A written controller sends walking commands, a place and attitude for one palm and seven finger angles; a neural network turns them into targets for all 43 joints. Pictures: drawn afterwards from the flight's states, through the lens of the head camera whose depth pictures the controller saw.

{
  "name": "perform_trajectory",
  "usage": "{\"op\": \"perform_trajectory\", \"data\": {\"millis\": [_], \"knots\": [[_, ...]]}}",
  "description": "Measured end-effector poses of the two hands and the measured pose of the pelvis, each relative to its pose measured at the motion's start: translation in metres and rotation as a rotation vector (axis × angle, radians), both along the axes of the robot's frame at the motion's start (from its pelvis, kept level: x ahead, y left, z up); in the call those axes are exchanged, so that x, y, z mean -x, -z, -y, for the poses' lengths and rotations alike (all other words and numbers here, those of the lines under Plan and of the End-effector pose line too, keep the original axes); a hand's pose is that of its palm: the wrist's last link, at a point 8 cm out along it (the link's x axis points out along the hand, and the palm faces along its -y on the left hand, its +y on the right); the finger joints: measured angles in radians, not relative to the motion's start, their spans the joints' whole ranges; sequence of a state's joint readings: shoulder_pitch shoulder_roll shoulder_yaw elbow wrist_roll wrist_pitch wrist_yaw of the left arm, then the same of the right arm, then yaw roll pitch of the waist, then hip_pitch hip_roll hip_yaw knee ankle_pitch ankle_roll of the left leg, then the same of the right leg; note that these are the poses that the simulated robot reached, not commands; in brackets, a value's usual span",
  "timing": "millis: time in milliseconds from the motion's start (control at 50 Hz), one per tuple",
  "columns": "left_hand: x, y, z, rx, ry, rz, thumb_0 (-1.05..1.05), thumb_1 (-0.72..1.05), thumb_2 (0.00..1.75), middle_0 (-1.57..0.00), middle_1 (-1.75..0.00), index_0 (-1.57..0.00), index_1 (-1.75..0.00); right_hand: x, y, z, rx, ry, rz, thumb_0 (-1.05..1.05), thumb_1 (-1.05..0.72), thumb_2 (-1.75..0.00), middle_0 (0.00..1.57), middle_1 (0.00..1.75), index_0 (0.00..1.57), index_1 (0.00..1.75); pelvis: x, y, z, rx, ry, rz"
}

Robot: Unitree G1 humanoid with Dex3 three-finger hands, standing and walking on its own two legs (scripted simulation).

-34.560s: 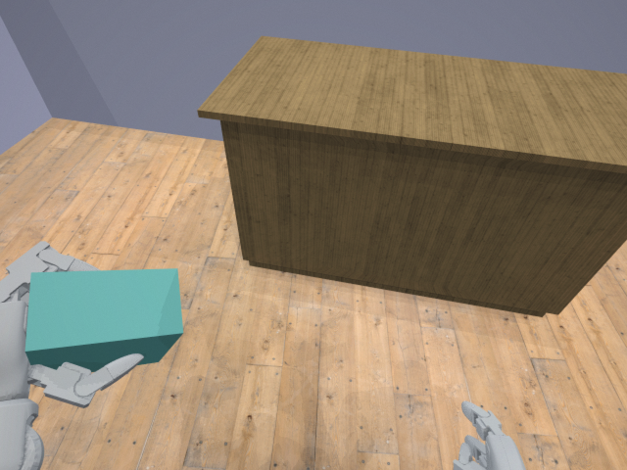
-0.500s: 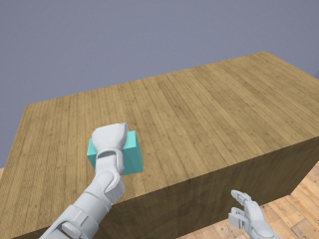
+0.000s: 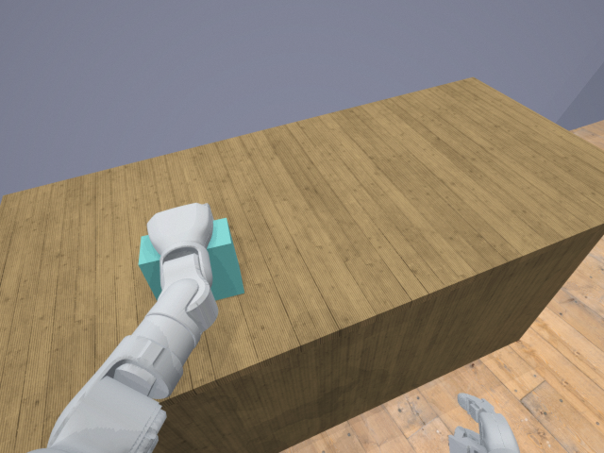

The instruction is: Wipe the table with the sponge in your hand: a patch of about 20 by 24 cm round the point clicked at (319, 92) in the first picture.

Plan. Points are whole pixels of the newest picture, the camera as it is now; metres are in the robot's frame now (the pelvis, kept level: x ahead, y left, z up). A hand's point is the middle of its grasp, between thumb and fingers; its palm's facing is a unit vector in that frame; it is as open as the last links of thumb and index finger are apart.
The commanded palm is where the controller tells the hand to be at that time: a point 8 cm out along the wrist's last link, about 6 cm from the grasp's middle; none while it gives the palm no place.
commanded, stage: wipe forward along the third lane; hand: left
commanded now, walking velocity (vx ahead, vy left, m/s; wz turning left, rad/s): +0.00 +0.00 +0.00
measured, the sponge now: (197, 273) +0.37 +0.20 +0.02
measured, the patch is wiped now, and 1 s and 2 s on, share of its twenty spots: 0.95 1.00 1.00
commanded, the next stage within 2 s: wipe back along the third lane in 1.08 s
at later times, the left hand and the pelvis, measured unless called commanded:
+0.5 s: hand (190, 234) +0.42 +0.22 +0.06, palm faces -0.07 -0.04 -1.00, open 10.2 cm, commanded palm +0.40 +0.21 +0.10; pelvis +0.01 +0.02 +0.00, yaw +0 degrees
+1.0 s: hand (180, 217) +0.46 +0.24 +0.06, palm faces -0.08 -0.03 -1.00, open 10.1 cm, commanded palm +0.44 +0.24 +0.09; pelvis +0.01 +0.03 +0.00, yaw -1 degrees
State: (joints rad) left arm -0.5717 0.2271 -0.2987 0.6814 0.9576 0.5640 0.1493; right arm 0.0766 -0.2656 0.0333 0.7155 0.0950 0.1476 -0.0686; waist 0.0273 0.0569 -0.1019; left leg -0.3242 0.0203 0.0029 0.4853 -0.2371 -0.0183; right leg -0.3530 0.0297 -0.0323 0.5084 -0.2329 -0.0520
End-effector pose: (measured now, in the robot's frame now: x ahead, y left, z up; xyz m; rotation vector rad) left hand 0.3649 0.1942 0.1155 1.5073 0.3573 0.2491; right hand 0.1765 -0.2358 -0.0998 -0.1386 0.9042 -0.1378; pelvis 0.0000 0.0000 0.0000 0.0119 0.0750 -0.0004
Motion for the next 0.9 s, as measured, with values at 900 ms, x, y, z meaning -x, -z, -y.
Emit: {"op": "perform_trajectory", "data": {"millis": [900], "knots": [[-0.071, 0.001, -0.037, -0.023, -0.004, -0.017, 0.00, -0.52, 1.05, -0.70, -1.33, -0.74, -1.33, 0.062, 0.019, -0.009, 0.041, 0.089, -0.186, 0.01, -0.91, -0.89, 0.20, 0.30, 0.20, 0.30, -0.009, 0.002, -0.026, 0.020, 0.005, -0.105]]}}
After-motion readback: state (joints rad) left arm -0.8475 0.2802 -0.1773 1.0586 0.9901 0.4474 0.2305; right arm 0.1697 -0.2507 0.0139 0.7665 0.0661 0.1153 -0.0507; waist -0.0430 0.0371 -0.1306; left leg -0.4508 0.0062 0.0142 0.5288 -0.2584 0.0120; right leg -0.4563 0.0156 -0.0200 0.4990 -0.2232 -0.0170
